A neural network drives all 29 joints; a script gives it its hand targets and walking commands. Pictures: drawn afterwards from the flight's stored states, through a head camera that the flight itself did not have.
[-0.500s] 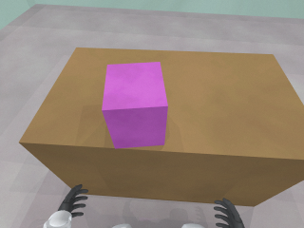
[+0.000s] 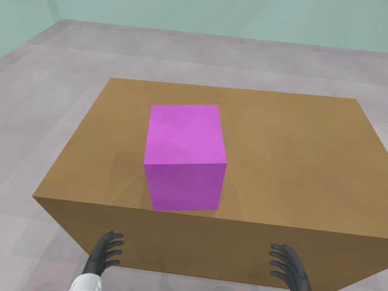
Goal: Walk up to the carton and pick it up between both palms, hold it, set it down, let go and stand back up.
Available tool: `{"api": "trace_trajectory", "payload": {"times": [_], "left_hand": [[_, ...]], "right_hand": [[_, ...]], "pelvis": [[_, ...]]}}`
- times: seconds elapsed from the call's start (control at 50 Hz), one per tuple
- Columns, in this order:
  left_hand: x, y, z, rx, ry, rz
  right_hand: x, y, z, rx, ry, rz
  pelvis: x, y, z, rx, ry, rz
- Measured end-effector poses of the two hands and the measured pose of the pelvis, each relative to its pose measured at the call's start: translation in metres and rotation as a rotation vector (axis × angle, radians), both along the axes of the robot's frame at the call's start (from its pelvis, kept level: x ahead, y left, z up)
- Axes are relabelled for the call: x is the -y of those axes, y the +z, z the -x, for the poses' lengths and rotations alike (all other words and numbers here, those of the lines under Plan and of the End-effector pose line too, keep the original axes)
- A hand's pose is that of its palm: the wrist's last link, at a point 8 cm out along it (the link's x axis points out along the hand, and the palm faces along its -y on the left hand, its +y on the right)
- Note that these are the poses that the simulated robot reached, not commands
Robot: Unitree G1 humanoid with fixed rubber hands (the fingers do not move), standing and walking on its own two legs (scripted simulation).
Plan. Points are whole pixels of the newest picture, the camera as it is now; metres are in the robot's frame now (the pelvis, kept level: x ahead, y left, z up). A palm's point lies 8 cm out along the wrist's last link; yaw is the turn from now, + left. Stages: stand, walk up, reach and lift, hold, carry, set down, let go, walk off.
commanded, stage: reach and lift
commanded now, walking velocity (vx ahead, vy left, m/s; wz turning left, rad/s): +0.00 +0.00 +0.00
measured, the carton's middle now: (185, 158) +0.44 +0.06 -0.02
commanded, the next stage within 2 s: none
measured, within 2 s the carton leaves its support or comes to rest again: neither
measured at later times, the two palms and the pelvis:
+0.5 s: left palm (93, 256) +0.18 +0.24 -0.03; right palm (290, 256) +0.20 -0.17 -0.03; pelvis +0.01 +0.00 +0.00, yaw +2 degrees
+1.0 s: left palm (99, 213) +0.26 +0.23 +0.01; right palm (278, 210) +0.28 -0.15 +0.02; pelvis -0.01 +0.00 +0.00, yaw +1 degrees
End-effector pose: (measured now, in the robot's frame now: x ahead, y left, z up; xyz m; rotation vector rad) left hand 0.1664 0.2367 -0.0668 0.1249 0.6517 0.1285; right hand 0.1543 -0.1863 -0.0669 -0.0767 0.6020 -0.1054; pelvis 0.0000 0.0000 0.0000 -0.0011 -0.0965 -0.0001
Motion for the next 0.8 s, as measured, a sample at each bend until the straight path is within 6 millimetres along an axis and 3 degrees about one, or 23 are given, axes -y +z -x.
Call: {"api": "trace_trajectory", "payload": {"times": [0.28,0.5,0.8], "left_hand": [[0.001,0.017,-0.007,0.164,0.013,0.026],[0.001,0.032,-0.018,0.290,0.030,0.049],[0.005,0.048,-0.053,0.360,0.055,0.073]], "right_hand": [[-0.012,0.018,-0.032,0.153,0.007,-0.038],[-0.017,0.036,-0.048,0.268,0.006,-0.060],[-0.036,0.053,-0.087,0.315,0.039,-0.087]], "pelvis": [[-0.004,0.000,-0.016,-0.002,0.023,0.011],[-0.002,-0.002,-0.009,0.001,0.029,0.011],[-0.003,-0.004,0.004,-0.017,0.027,0.007]]}}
